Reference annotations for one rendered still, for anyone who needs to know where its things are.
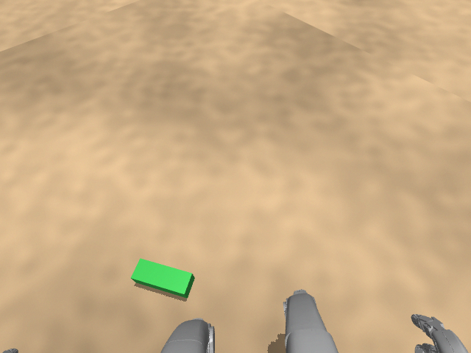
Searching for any carton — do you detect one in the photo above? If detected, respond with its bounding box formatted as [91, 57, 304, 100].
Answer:
[131, 258, 195, 298]

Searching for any right robot hand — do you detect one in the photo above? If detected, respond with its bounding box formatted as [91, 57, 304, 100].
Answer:
[411, 314, 469, 353]

